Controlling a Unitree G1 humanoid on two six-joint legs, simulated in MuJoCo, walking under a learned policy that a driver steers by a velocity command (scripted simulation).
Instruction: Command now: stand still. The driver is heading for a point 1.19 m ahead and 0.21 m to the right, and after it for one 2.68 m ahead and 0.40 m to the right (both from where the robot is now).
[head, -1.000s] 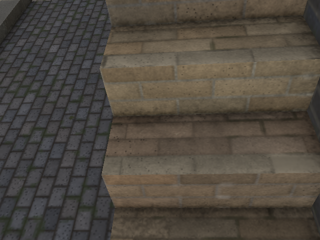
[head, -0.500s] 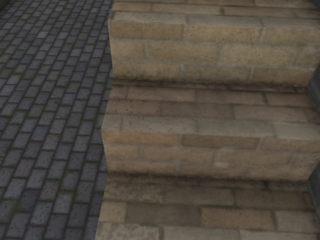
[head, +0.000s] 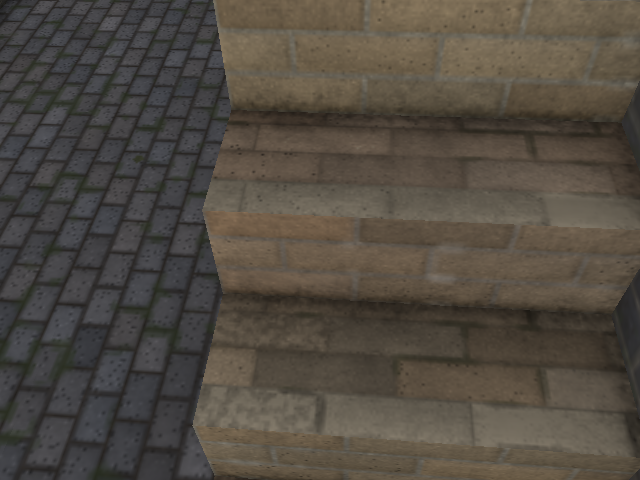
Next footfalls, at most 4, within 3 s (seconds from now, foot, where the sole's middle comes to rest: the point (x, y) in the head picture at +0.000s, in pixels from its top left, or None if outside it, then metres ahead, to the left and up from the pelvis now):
none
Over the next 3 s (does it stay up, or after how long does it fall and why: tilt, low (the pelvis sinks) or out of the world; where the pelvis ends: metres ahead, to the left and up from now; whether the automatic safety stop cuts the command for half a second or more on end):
stays up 0.01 0.05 0.01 its command is cut before an obstacle from the start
